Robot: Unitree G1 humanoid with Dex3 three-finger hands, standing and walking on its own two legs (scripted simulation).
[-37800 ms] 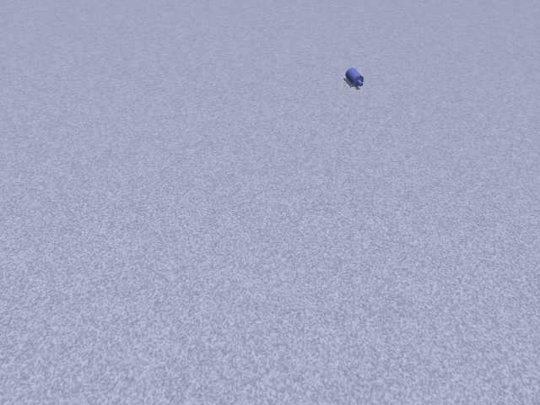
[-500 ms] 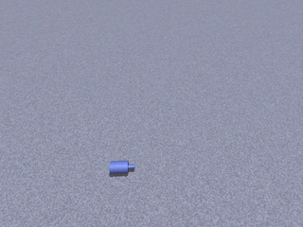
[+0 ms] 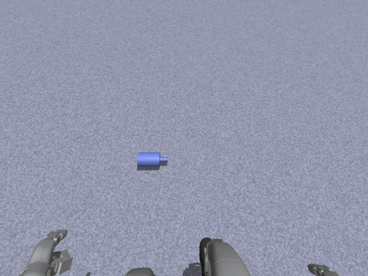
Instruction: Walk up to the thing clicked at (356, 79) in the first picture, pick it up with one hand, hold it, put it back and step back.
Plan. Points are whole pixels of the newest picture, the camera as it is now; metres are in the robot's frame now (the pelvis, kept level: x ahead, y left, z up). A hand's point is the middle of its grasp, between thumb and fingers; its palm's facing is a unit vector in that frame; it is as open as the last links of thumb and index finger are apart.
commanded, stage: walk up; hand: left
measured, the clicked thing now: (153, 159) +0.70 +0.12 -0.70
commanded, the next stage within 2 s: none
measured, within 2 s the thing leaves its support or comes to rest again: neither
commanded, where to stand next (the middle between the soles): +0.30 -0.07 m, yaw -3 degrees
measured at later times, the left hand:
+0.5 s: hand out of the picture -0.01 +0.26 -0.13, palm faces -0.12 -0.92 -0.38, open 7.4 cm
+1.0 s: hand out of the picture -0.17 +0.27 -0.14, palm faces -0.04 -0.94 -0.32, open 7.4 cm
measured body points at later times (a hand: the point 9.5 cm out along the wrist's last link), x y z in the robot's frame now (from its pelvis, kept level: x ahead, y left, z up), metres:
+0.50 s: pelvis -0.13 +0.00 +0.01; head -0.07 -0.01 +0.46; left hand -0.01 +0.30 -0.11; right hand -0.03 -0.32 -0.11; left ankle -0.07 +0.11 -0.69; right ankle -0.13 -0.10 -0.71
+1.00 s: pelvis -0.23 +0.00 +0.02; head -0.21 +0.02 +0.47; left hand -0.17 +0.32 -0.11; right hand -0.16 -0.32 -0.08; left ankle -0.22 +0.12 -0.71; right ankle -0.24 -0.15 -0.69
